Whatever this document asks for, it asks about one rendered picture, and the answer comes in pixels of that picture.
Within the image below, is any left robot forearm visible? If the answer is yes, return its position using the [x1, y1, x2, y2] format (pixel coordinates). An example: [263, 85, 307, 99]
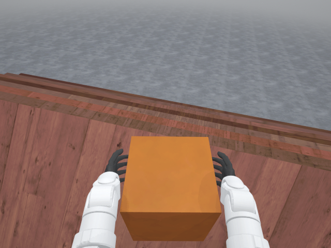
[71, 172, 121, 248]

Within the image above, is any right robot hand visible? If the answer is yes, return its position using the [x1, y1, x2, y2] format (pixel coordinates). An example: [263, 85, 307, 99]
[212, 151, 235, 187]

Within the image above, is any left robot hand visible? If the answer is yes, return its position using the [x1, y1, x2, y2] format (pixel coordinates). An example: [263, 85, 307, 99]
[104, 149, 129, 183]

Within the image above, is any right robot forearm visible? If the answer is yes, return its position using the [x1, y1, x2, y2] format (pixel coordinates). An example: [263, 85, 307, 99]
[220, 176, 270, 248]

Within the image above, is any carton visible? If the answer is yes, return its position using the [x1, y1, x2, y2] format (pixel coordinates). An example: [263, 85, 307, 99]
[120, 136, 222, 241]

